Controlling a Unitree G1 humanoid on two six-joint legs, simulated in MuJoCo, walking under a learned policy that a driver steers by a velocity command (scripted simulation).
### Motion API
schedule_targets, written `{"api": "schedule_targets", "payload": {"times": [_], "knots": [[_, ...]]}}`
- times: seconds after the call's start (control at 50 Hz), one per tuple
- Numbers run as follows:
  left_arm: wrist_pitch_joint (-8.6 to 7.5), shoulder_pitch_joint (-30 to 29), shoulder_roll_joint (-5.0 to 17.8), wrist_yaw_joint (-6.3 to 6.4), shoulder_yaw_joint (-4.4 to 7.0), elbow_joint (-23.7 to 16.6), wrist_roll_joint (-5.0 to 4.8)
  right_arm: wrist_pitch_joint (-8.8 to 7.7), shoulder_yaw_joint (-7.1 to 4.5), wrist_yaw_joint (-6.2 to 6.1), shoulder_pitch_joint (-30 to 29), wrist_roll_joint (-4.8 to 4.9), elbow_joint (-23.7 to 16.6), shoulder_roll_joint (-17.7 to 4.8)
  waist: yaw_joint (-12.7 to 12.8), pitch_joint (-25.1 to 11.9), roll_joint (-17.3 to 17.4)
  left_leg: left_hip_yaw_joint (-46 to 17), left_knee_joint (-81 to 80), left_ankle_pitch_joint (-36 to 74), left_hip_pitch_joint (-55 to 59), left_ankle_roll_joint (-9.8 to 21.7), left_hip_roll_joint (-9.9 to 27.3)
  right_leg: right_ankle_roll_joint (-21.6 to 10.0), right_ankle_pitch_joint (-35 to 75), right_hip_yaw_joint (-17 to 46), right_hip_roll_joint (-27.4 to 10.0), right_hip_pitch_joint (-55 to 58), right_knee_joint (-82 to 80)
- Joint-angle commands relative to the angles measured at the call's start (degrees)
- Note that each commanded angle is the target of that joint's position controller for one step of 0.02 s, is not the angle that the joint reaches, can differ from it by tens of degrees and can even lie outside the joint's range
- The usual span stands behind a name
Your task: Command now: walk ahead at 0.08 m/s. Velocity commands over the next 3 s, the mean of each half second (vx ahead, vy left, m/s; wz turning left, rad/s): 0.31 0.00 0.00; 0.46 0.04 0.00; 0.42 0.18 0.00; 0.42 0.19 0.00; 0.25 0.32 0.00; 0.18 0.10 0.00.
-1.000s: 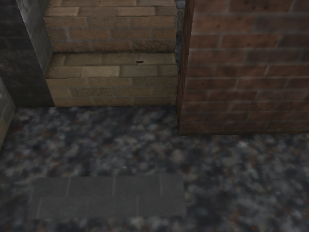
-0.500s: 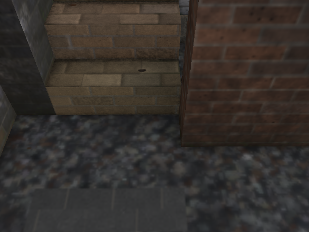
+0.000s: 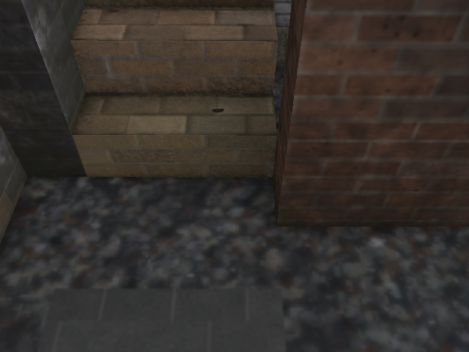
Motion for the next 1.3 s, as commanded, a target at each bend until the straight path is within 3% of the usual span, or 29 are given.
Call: {"api": "schedule_targets", "payload": {"times": [0.02,0.08,0.12,0.18,0.3,0.32,0.36,0.38,0.44,0.5,0.62,0.76,0.8,0.84,0.86,0.88,0.9,0.92,0.94,0.96,1.02,1.1,1.14,1.2,1.22,1.24,1.26,1.28,1.3], "knots": [[-0.17,4.73,4.2,0.28,0.74,0.11,-0.41,-0.09,-1.44,-0.32,3.98,0.52,-0.36,-6.49,-0.41,-0.17,1.74,-4.84,-7.33,-12.02,0.02,3.02,3.2,-2.1,-6.43,-1.96,1.58,-3.28,-0.87],[-1.63,0.39,3.05,0.01,0.5,-2.84,-0.75,-0.88,-3.31,-0.37,8.92,1.35,-0.28,-11.52,-2.96,4.49,9.73,-24.6,-18.46,-36.83,-0.27,10.92,16.84,-3.52,-12.41,-4.22,1.86,-15.78,14.63],[-2.99,-2.7,4.62,-0.84,1.06,-4.52,-1.3,-2.47,-3.72,-0.35,9.14,0.3,-1.04,-11.76,-3.42,6.56,8.42,-33.73,-22.45,-32.09,-0.11,14.85,23.38,-4.68,-14.22,0.74,-2.27,-23.27,28.36],[-4.43,-1.7,5.82,-1.6,1.9,-4.66,-1.85,-4.0,-3.19,0.21,5.04,1.26,-3.33,-9.49,-0.71,3.56,4.69,-24.96,-21.16,-19.57,3.91,10.6,19.73,-5.42,-11.03,2.24,-5.62,-26.02,25.98],[-4.43,7.37,4.02,-2.08,2.33,-0.44,-1.49,-2.73,-3.7,0.54,4.53,2.57,-4.19,-11.84,4.2,0.18,4.39,-9.63,-11.56,-16.86,-12.7,7.47,10.45,-2.93,0.67,-8.02,2.5,4.39,3.02],[-4.25,11.77,4.87,-2.04,2.7,0.76,-1.43,-2.88,-3.17,0.65,3.02,2.32,-4.83,-10.06,6.22,0.11,2.2,-8.06,-5.31,-15.57,-16.53,6.07,8.83,-3.62,-0.41,-5.39,1.21,9.12,0.78],[-5.41,23.13,15.24,-2.4,4.3,1.17,-0.21,-4.43,-1.47,1.1,-0.17,1.43,-8.61,-2.76,8.21,-2.31,-19.27,-0.51,32.73,-16.04,-37.24,1.62,-1.5,-15.07,-20.73,37.64,-21.97,19.62,-18.59],[-6.51,19.87,13.67,-2.72,3.43,1.05,0.52,-5.33,-1.72,1.32,-1.44,2.45,-9.54,-4.88,6.19,-0.19,-13.85,-6.58,43.35,-14.09,-42.26,3.15,2.42,-17.94,-30.55,44.05,-25.17,15.38,-20.3],[-7.22,5.92,8.81,-3.95,1.2,-3.57,-0.18,-6.06,-2.75,1.66,-1.05,1.32,-8.88,-8.45,0.39,2.77,-4.51,-6.65,40.03,2.77,-39.7,3.77,8.37,-11.08,-12.14,23.68,-16.83,7.35,-20.08],[-6.63,9.97,6.88,-3.53,0.4,-2.76,0.42,-4.99,-3.12,1.88,-2.04,0.89,-8.28,-7.54,0.87,1.92,-5.06,-3.76,33.04,9.53,-34.12,1.51,8.53,-9.57,5.97,11.57,-11.98,5.53,-20.67],[-5.47,14.12,10.72,-0.97,1.1,-4.21,0.31,-5.75,-1.82,2.87,-18.75,1.19,-14.61,-5.39,3.66,3.62,-3.43,-0.99,12.98,19.54,-33.22,-0.42,5.89,-9.96,14.97,6.16,-11.63,7.7,-23.75],[-4.57,16.84,11.51,-1.04,2.3,-4.16,-0.81,-6.59,-0.98,5.01,-27.01,1.91,-18.91,-6.33,3.45,6.33,-5.68,0.17,-0.03,17.83,-28.44,2.17,3.85,-8.93,22.52,2.44,-14.28,16.84,-20.82],[-4.33,15.19,13.28,-1.23,2.63,-4.84,-0.13,-7.23,-1.71,5.47,-24.5,0.78,-20.14,-8.26,0.84,0.53,-7.27,2.12,-0.33,13.13,-19.6,3.4,0.28,-7.04,45.82,1.46,-13.68,18.52,-11.78],[-3.52,12.12,14.25,-1.43,2.62,-6.3,0.59,-7.23,-3.9,4.69,-4.31,1.21,-15.04,-13.07,-8.61,-11.54,-9.77,1.24,0.28,14.2,4.63,6.55,-0.34,-4.92,56.56,-0.31,-11.31,12.3,9.67],[-3.73,12.07,12.11,-1.43,1.7,-8.29,1.84,-6.82,-5.01,3.77,7.62,0.28,-12.45,-17.65,-11.47,-21.37,-2.56,-12.69,5.32,18.71,26.81,9.44,11.77,-3.56,35.31,-1.17,-7.94,-4.6,28.75],[-5.36,20.08,1.68,-3.07,-1.31,-8.34,1.21,-6.91,-5.08,4.07,10.63,-1.27,-10.66,-19.77,-4.93,-29.89,16.62,-42.16,-2.4,6.02,44.45,19.45,24.87,-1.49,-15.98,3.18,3.53,-28.07,48.81],[-7.15,16.37,7.57,-3.45,-0.02,-7.55,-1.02,-6.81,-4.25,3.7,10.64,-1.0,-10.4,-15.52,-7.49,-27.46,12.8,-44.21,-8.33,0.18,41.08,17.41,22.15,-3.53,-15.25,9.24,0.86,-32.89,55.79],[-9.15,2.71,12.17,-2.71,0.29,-13.71,-1.61,-5.53,-4.1,1.54,3.84,0.36,-11.76,-14.23,-7.09,-14.94,15.34,-25.97,-8.37,24.49,30.17,17.61,18.31,-4.22,-14.77,3.51,-0.9,-37.05,57.05],[-10.0,0.72,12.95,-2.26,0.09,-14.43,-0.38,-5.19,-3.26,1.16,-1.19,0.22,-12.05,-11.8,-3.53,-13.93,5.15,-19.1,-8.57,36.1,21.46,16.6,16.83,-4.37,-11.04,3.47,-4.1,-33.32,54.41],[-10.03,1.88,11.76,-1.82,0.4,-14.05,0.43,-5.06,-3.36,1.7,-4.04,0.44,-12.05,-11.02,0.21,-12.57,-0.62,-15.72,-10.75,36.05,12.07,15.91,15.61,-4.01,-9.38,3.6,-5.96,-27.47,50.33],[-7.32,4.08,7.73,-0.8,-0.29,-14.65,0.54,-5.54,-3.6,2.99,-9.98,0.05,-11.62,-12.78,6.08,-7.73,-0.53,-9.37,-17.23,33.7,-6.45,16.06,12.79,-1.68,-8.11,1.7,-8.2,-17.56,40.72],[-6.16,-3.79,6.85,0.12,-1.79,-16.53,0.71,-4.73,-4.39,2.63,-5.59,0.28,-11.32,-14.76,3.01,-5.61,2.0,-3.6,-18.57,23.26,-10.06,14.58,6.76,-0.83,3.68,-3.04,-4.78,-12.06,17.74],[-5.68,-4.46,7.2,0.74,-2.55,-15.06,1.21,-3.62,-3.44,2.73,-6.39,-0.85,-14.23,-12.68,2.57,-7.4,3.97,-3.86,-13.24,33.78,-8.18,13.6,7.12,-1.01,8.86,-3.83,-1.09,-7.47,12.56],[-6.2,-3.63,10.36,0.61,-1.64,-13.56,0.97,-2.32,-1.68,2.94,-4.96,-0.03,-15.66,-9.72,3.67,-10.16,4.72,-5.88,-6.55,27.93,-3.91,9.17,7.93,-3.39,16.16,-3.38,-0.5,0.23,3.47],[-6.27,-3.74,12.14,0.65,-1.1,-14.13,1.83,-2.33,-0.64,2.75,-4.22,-0.14,-15.85,-7.95,4.64,-10.69,3.7,-5.59,-1.88,24.09,-4.37,6.3,6.16,-4.66,17.27,-0.95,-2.35,4.64,-0.71],[-6.27,-0.98,17.28,0.75,-0.07,-14.55,3.25,-2.43,0.22,2.3,-4.01,-1.12,-17.37,-6.69,5.26,-13.04,-3.84,-3.96,9.97,9.39,-8.83,2.58,3.14,-8.09,29.56,12.09,-13.41,11.91,-3.56],[-5.73,-2.41,18.49,1.18,-0.17,-15.54,4.69,-2.32,0.05,1.97,3.7,-1.7,-17.23,-6.77,1.04,-13.12,-12.26,-5.42,17.95,-15.65,-13.41,-1.26,1.2,-17.77,34.48,27.46,-26.77,12.3,-5.59],[-5.65,-1.66,16.62,1.26,-0.11,-14.46,3.42,-1.48,-1.23,1.58,2.13,-0.52,-17.11,-11.4,2.41,-12.57,-11.52,-7.48,24.71,-20.24,-15.31,-2.7,1.98,-21.37,19.29,33.63,-28.32,7.7,-9.0],[-5.59,1.88,21.21,0.41,2.07,-13.19,0.71,-1.01,-3.06,1.81,1.83,1.06,-17.51,-16.65,4.04,-10.07,-9.4,-6.49,32.94,-19.27,-24.29,-2.53,0.86,-19.71,-9.96,36.0,-25.82,10.26,-12.58]]}}
Next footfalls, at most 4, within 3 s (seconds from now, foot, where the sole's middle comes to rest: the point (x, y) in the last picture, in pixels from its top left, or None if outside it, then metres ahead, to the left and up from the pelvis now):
0.34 right None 0.11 -0.16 -0.78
0.84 left None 0.50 0.06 -0.77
1.24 right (279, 310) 0.63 -0.11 -0.77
1.68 left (166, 297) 0.67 0.23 -0.77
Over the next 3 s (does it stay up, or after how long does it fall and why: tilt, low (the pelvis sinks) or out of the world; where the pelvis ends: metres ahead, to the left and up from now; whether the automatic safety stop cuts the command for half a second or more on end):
stays up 0.84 0.33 0.01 its command is cut before an obstacle after 0.9 s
